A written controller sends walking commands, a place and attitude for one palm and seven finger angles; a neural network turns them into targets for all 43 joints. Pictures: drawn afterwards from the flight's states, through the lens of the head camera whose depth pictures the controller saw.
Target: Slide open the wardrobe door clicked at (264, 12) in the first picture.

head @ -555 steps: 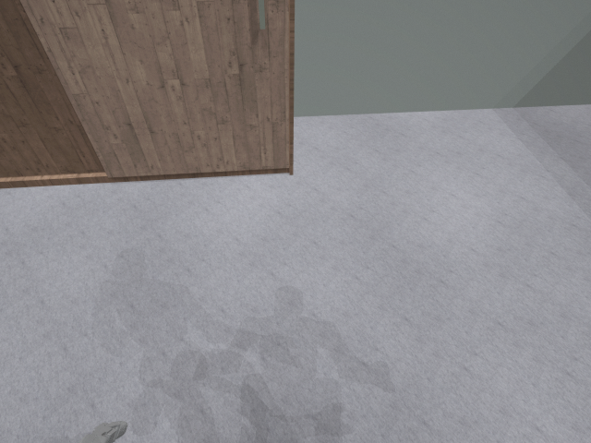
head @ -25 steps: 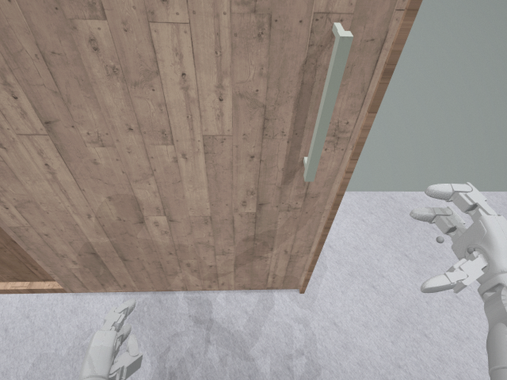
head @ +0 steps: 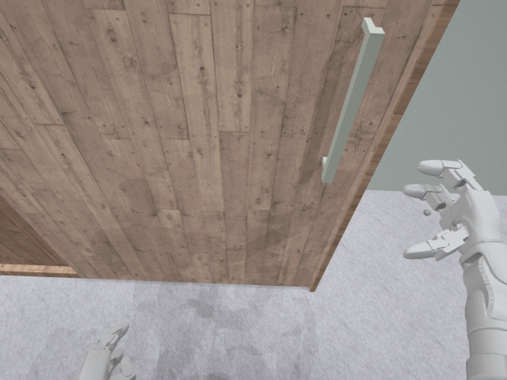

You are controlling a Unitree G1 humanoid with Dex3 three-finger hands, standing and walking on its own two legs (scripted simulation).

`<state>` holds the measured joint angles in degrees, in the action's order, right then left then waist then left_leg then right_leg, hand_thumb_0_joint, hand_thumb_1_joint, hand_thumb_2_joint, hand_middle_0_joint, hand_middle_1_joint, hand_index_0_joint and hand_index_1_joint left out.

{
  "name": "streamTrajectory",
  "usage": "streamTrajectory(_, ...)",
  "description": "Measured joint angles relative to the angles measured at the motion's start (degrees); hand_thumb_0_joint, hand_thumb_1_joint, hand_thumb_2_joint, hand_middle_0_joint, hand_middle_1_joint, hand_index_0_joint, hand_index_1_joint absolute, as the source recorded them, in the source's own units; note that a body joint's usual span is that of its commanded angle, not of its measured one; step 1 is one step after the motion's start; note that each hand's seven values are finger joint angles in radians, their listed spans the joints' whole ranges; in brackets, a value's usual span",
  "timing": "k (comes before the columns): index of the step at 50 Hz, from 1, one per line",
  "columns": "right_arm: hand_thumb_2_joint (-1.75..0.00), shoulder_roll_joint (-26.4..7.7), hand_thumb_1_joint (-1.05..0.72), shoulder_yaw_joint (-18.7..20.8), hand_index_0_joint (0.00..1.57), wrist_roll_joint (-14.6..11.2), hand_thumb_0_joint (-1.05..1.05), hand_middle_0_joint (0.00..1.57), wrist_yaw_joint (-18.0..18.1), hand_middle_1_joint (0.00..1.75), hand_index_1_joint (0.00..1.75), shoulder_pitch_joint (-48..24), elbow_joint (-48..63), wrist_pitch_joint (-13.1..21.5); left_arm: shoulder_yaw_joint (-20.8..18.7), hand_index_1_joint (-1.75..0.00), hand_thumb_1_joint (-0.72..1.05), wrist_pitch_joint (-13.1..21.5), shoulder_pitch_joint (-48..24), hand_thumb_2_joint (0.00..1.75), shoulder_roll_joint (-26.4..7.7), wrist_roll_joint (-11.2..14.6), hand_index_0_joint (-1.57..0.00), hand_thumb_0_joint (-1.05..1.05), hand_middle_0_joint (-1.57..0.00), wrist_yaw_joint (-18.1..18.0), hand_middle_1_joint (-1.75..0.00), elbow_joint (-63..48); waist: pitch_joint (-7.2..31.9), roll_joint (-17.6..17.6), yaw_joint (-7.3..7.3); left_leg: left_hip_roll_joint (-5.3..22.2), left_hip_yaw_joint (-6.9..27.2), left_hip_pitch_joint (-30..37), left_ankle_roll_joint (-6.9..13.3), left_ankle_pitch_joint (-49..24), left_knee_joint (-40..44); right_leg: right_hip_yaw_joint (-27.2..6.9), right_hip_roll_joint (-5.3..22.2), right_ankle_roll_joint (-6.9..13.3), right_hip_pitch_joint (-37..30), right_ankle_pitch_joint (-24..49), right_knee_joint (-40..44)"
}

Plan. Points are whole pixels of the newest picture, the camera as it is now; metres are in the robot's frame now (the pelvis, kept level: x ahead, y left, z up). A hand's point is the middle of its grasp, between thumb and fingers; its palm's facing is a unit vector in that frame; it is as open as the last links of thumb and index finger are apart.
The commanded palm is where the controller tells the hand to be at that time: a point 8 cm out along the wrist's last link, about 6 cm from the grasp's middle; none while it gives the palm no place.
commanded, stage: move the hooked fingers beside the handle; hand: right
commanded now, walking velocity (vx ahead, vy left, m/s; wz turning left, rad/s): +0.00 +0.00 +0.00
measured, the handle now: (343, 114) +0.53 -0.11 +0.15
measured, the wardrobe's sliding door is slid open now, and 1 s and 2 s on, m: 0.00 0.00 0.00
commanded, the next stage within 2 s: feel for the door with the fingertips in 1.66 s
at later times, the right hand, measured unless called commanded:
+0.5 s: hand (398, 179) +0.42 -0.20 +0.11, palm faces -0.05 +1.00 +0.00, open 14.0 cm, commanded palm +0.41 -0.25 +0.11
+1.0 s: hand (370, 153) +0.49 -0.17 +0.10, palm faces -0.04 +1.00 +0.00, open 13.9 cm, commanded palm +0.46 -0.23 +0.11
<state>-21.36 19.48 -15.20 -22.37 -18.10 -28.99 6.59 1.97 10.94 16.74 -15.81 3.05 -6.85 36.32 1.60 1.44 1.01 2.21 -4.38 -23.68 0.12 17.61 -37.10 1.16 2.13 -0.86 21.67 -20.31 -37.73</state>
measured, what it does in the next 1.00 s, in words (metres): stands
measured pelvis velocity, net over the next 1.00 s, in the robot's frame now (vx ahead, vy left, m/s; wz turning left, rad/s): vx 0.00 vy -0.01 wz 0.04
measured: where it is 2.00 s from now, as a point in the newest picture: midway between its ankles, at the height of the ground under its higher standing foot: outside the picture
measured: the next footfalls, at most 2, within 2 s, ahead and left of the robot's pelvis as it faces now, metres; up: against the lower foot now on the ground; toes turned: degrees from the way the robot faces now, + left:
none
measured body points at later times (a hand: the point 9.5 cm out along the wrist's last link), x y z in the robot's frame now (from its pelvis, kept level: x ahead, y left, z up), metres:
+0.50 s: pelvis +0.00 +0.00 +0.00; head +0.04 +0.00 +0.44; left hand +0.09 +0.26 -0.11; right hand +0.42 -0.25 +0.11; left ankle +0.01 +0.12 -0.72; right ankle -0.01 -0.13 -0.72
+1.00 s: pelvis +0.00 -0.01 -0.01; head +0.08 -0.01 +0.43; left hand +0.01 +0.26 -0.13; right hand +0.48 -0.22 +0.10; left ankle +0.01 +0.12 -0.72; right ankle -0.01 -0.13 -0.72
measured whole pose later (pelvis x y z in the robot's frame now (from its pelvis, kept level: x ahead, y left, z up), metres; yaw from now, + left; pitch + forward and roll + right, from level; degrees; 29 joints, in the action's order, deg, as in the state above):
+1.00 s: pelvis +0.00 -0.01 -0.01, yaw +3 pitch +13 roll +0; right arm -24.5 21.3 -7.0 -14.4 -46.8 -60.8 16.4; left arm 0.9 0.9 23.3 -15.3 1.2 -2.4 37.3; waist 3.7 0.5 7.2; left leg 1.3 -2.0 -36.1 -0.2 18.0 -41.4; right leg 3.2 3.1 -0.4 33.3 -22.3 -43.0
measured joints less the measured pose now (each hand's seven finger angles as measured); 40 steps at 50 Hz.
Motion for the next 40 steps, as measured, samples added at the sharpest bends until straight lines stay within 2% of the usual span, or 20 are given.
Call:
streamTrajectory(9,-0.30,-1.39,0.50,0.33,0.30,0.97,-0.02,0.30,0.70,1.20,1.20,-4.77,-6.30,0.31,-0.04,-0.30,0.90,-2.05,0.43,0.90,0.26,0.01,-0.20,0.01,-0.20,0.84,-0.30,-0.64,1.00,-0.19,1.02,-0.25,0.39,-1.06,0.06,0.00,-0.19,0.38,0.23,-0.04,0.87,-0.19,-0.22)
streamTrajectory(17,-0.30,-0.17,0.50,-1.41,0.30,1.69,-0.02,0.30,2.06,1.20,1.20,-9.74,-11.05,2.19,-0.07,-0.30,0.90,-3.71,0.63,0.90,0.10,-0.09,-0.20,0.01,-0.20,1.14,-0.30,0.21,0.47,-0.52,1.15,0.07,0.27,-2.64,-0.13,0.07,-1.05,0.17,-0.04,0.19,2.66,-0.29,-1.30)
streamTrajectory(31,-0.30,-1.91,0.50,-1.61,0.30,4.57,-0.02,0.30,4.92,1.20,1.20,-22.54,-24.79,5.31,0.08,-0.30,0.90,-6.36,2.49,0.90,0.34,-0.71,-0.20,0.01,-0.20,2.38,-0.30,1.27,0.75,-1.02,3.68,0.02,0.91,-6.99,-0.35,0.01,-2.56,0.70,0.04,0.48,6.94,-0.75,-3.25)
streamTrajectory(40,-0.30,-1.65,0.50,-1.02,0.29,6.02,-0.02,0.29,6.79,1.20,1.20,-26.82,-29.18,8.40,-0.72,-0.30,0.90,-8.10,5.01,0.90,0.29,-1.31,-0.20,0.01,-0.20,3.51,-0.30,2.03,1.28,-0.80,4.75,-0.22,1.50,-9.95,-0.50,0.29,-3.61,1.22,0.29,0.62,9.74,-1.44,-4.56)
